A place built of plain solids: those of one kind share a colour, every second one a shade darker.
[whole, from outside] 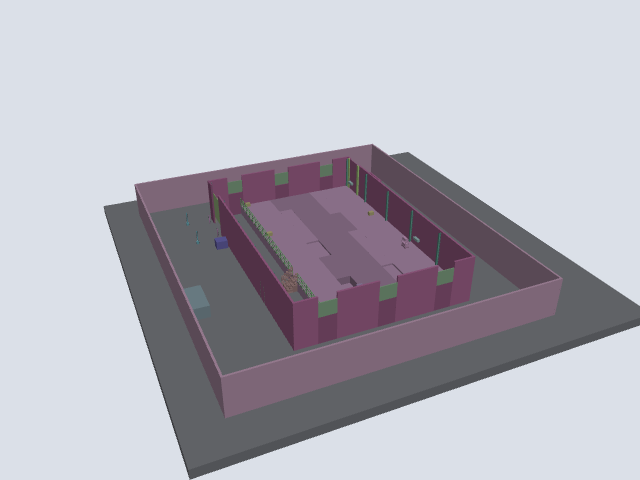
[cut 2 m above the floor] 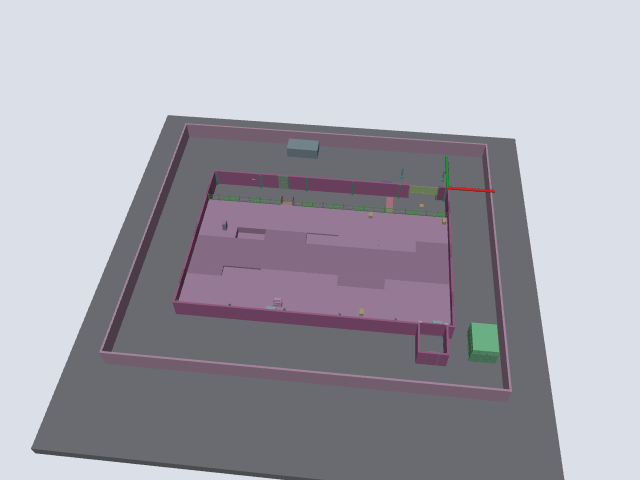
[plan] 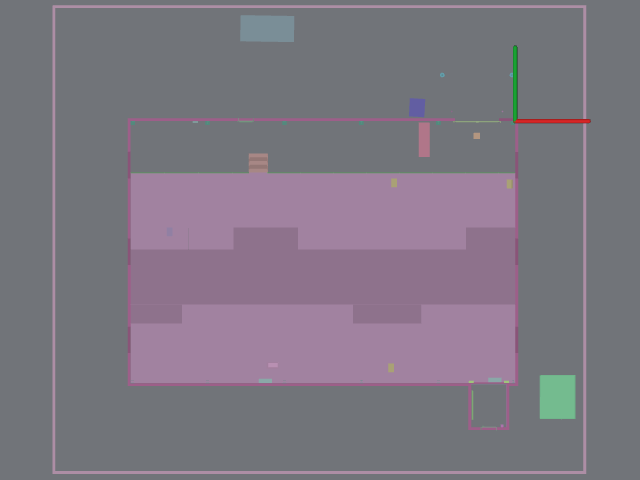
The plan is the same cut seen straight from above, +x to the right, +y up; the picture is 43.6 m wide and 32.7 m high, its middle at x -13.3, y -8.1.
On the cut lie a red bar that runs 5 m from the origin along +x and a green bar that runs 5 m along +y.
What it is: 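A works' hall with framed pits and covers in a raised floor; one tall room; a strip of floor behind the doors, a deck 1.06 m over it that fills the rest, and in the deck 6 framed panels of which 3 move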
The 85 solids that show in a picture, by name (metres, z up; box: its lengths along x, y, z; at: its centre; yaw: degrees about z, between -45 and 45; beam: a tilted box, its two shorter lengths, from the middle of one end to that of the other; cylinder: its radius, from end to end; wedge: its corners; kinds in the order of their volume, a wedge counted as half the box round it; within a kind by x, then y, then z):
{
 "raised_floor_bank_1": {"box": [3.5, 1.3, 1.11], "at": [-24.45, -13.15, 0.51]},
 "raised_floor_bank_2": {"box": [3.95, 1.5, 1.11], "at": [-24.23, -8.0, 0.51]},
 "raised_floor_bank_3": {"box": [3.85, 1.3, 0.93], "at": [-20.77, -13.15, 0.42]},
 "raised_floor_bank_4": {"box": [3.05, 1.5, 0.27], "at": [-20.73, -8.0, 0.09]},
 "raised_floor_bank_5": {"box": [4.4, 1.5, 1.11], "at": [-17.0, -8.0, 0.51]},
 "raised_floor_bank_6": {"box": [4.55, 1.3, 1.11], "at": [-16.57, -13.15, 0.51]},
 "raised_floor_bank_7": {"box": [3.35, 1.5, 0.93], "at": [-13.12, -8.0, 0.41]},
 "raised_floor_bank_8": {"box": [26.2, 4.05, 1.11], "at": [-13.1, -15.82, 0.51]},
 "raised_floor_bank_9": {"box": [26.2, 3.75, 1.11], "at": [-13.1, -10.62, 0.51]},
 "raised_floor_bank_10": {"box": [26.2, 3.75, 1.11], "at": [-13.1, -5.38, 0.51]},
 "raised_floor_bank_11": {"box": [3.25, 1.3, 1.11], "at": [-12.68, -13.15, 0.51]},
 "raised_floor_bank_12": {"box": [4.2, 0.02, 1.11], "at": [-9.35, -8.75, 0.51]},
 "raised_floor_bank_13": {"box": [4.2, 1.5, 1.11], "at": [-9.35, -8.0, 0.51]},
 "raised_floor_bank_14": {"box": [4.2, 0.02, 1.11], "at": [-9.35, -7.25, 0.51]},
 "raised_floor_bank_15": {"box": [4.65, 1.3, 1.11], "at": [-8.72, -13.15, 0.51]},
 "raised_floor_bank_16": {"box": [3.9, 1.5, 1.11], "at": [-5.3, -8.0, 0.51]},
 "raised_floor_bank_17": {"box": [3.4, 1.3, 1.11], "at": [-4.7, -13.15, 0.51]},
 "raised_floor_bank_18": {"box": [3.35, 1.5, 1.11], "at": [-1.68, -8.0, 0.51]},
 "raised_floor_bank_19": {"box": [3.0, 1.3, 1.11], "at": [-1.5, -13.15, 0.51]},
 "yard_bound_1": {"box": [0.2, 31.93, 4.11], "at": [-31.43, -8.07, 2.01]},
 "yard_bound_2": {"box": [36.36, 0.2, 4.11], "at": [-13.35, -23.93, 2.01]},
 "yard_bound_3": {"box": [36.36, 0.2, 4.11], "at": [-13.35, 7.8, 2.01]},
 "yard_bound_4": {"box": [0.2, 31.93, 4.11], "at": [4.73, -8.07, 2.01]},
 "wall_1": {"box": [0.2, 2.26, 5.05], "at": [-26.3, -16.93, 2.48]},
 "wall_2": {"box": [0.2, 1.81, 2.9], "at": [-26.3, -14.9, 1.4]},
 "wall_3": {"box": [0.2, 4.21, 5.05], "at": [-26.3, -11.9, 2.48]},
 "wall_4": {"box": [0.2, 1.81, 2.9], "at": [-26.3, -8.9, 1.4]},
 "wall_5": {"box": [0.2, 4.11, 5.05], "at": [-26.3, -5.95, 2.48]},
 "wall_6": {"box": [0.2, 1.81, 2.9], "at": [-26.3, -3.0, 1.4]},
 "wall_7": {"box": [0.2, 2.31, 5.05], "at": [-26.3, -0.95, 2.48]},
 "wall_8": {"box": [22.31, 0.2, 5.05], "at": [-15.25, 0.1, 2.48]},
 "wall_9": {"box": [23.4, 0.2, 5.05], "at": [-14.7, -17.95, 2.48]},
 "wall_10": {"box": [0.2, 3.2, 2.55], "at": [-3.1, -19.45, 1.23]},
 "wall_11": {"box": [2.8, 0.2, 2.55], "at": [-1.8, -20.95, 1.23]},
 "wall_12": {"box": [2.4, 0.06, 2.55], "at": [-1.8, -17.88, 1.23]},
 "wall_13": {"box": [2.52, 0.06, 5.05], "at": [-1.8, -17.82, 2.48]},
 "wall_14": {"box": [0.2, 3.2, 2.55], "at": [-0.5, -19.45, 1.23]},
 "wall_15": {"box": [1.31, 0.2, 5.05], "at": [-0.45, 0.1, 2.48]},
 "wall_16": {"box": [0.8, 0.2, 5.05], "at": [-0.2, -17.95, 2.48]},
 "wall_17": {"box": [0.2, 2.26, 5.05], "at": [0.1, -16.93, 2.48]},
 "wall_18": {"box": [0.2, 1.81, 2.9], "at": [0.1, -14.9, 1.4]},
 "wall_19": {"box": [0.2, 4.21, 5.05], "at": [0.1, -11.9, 2.48]},
 "wall_20": {"box": [0.2, 1.81, 2.9], "at": [0.1, -8.9, 1.4]},
 "wall_21": {"box": [0.2, 4.11, 5.05], "at": [0.1, -5.95, 2.48]},
 "wall_22": {"box": [0.2, 1.81, 2.9], "at": [0.1, -3.0, 1.4]},
 "wall_23": {"box": [0.2, 2.31, 5.05], "at": [0.1, -0.95, 2.48]},
 "beyond_container_1": {"box": [0.02, 3.0, 1.48], "at": [1.7, -18.79, 0.68]},
 "beyond_container_2": {"box": [0.08, 3.0, 0.23], "at": [1.71, -18.79, 0.06]},
 "beyond_container_3": {"box": [2.32, 2.93, 2.59], "at": [2.89, -18.81, 1.24]},
 "beyond_container_4": {"box": [2.44, 0.037, 1.48], "at": [2.9, -20.28, 0.68]},
 "beyond_container_5": {"box": [0.08, 3.0, 0.23], "at": [4.07, -18.79, 0.06]},
 "beyond_skip_1": {"box": [3.66, 1.78, 1.35], "at": [-16.89, 6.3, 0.62], "yaw": -0.9},
 "door_landing_1": {"box": [1.32, 0.57, 0.93], "at": [-17.5, -3.52, 0.42]},
 "door_landing_2": {"box": [1.32, 0.78, 0.76], "at": [-17.5, -3.37, 0.33]},
 "door_landing_3": {"box": [1.32, 0.78, 0.58], "at": [-17.5, -3.11, 0.24]},
 "door_landing_4": {"box": [1.32, 0.78, 0.4], "at": [-17.5, -2.85, 0.15]},
 "door_landing_5": {"box": [1.32, 0.78, 0.23], "at": [-17.5, -2.59, 0.06]},
 "window_pane_1": {"box": [0.1, 1.8, 1.51], "at": [-26.35, -14.9, 3.59]},
 "window_pane_2": {"box": [0.1, 1.8, 1.51], "at": [-26.35, -8.9, 3.59]},
 "window_pane_3": {"box": [0.1, 1.8, 1.51], "at": [-26.35, -3.0, 3.59]},
 "window_pane_4": {"box": [0.1, 1.8, 1.51], "at": [0.15, -14.9, 3.59]},
 "window_pane_5": {"box": [0.1, 1.8, 1.51], "at": [0.15, -8.9, 3.59]},
 "window_pane_6": {"box": [0.1, 1.8, 1.51], "at": [0.15, -3.0, 3.59]},
 "beyond_pallets_1": {"box": [1.06, 1.25, 0.94], "at": [-6.69, 0.91, 0.46], "yaw": -3.1},
 "pier_1": {"box": [0.34, 0.17, 5.05], "at": [-3.0, -17.77, 2.48]},
 "pier_2": {"box": [0.34, 0.17, 5.05], "at": [-0.6, -17.77, 2.48]},
 "tote_stack_1": {"box": [0.4, 0.6, 1.92], "at": [-23.55, -7.55, 2.02]},
 "sectional_door_1": {"box": [3.08, 0.042, 3.15], "at": [-2.6, -0.01, 2.42]},
 "carton_1": {"box": [0.4, 0.6, 0.4], "at": [-8.45, -16.81, 1.26]},
 "carton_2": {"box": [0.4, 0.6, 0.4], "at": [-8.25, -4.21, 1.26]},
 "carton_3": {"box": [0.32, 0.6, 0.44], "at": [-0.41, -4.29, 1.23]},
 "deck_rail_1": {"box": [8.1, 0.024, 0.1], "at": [-22.15, -3.53, 1.11]},
 "deck_rail_2": {"box": [8.1, 0.05, 0.05], "at": [-22.15, -3.53, 1.45]},
 "deck_rail_3": {"box": [8.1, 0.05, 0.05], "at": [-22.15, -3.53, 1.76]},
 "deck_rail_4": {"box": [16.9, 0.024, 0.1], "at": [-8.45, -3.53, 1.11]},
 "deck_rail_5": {"box": [16.9, 0.05, 0.05], "at": [-8.45, -3.53, 1.45]},
 "deck_rail_6": {"box": [16.9, 0.05, 0.05], "at": [-8.45, -3.53, 1.76]},
 "deck_rail_7": {"box": [16.9, 0.05, 0.05], "at": [-8.45, -3.53, 2.08]},
 "signing_shelf_1": {"box": [0.9, 0.3, 0.26], "at": [-17.02, -17.7, 2.01]},
 "signing_shelf_2": {"box": [0.9, 0.3, 0.26], "at": [-1.39, -17.64, 2.01]},
 "trench_plates_1": {"box": [0.75, 2.36, 0.07], "at": [-6.2, -1.27, -0.02]},
 "door_leaf_1": {"box": [1.0, 0.044, 2.15], "at": [-18.35, 0.0, 1.02]},
 "file_trolley_1": {"box": [0.8, 0.44, 0.06], "at": [-16.52, -16.65, 1.88]},
 "file_trolley_2": {"box": [0.65, 0.3, 0.34], "at": [-16.5, -16.62, 2.02]},
 "steel_column_1": {"box": [0.2, 0.014, 4.85], "at": [-20.96, -17.65, 2.38]}
}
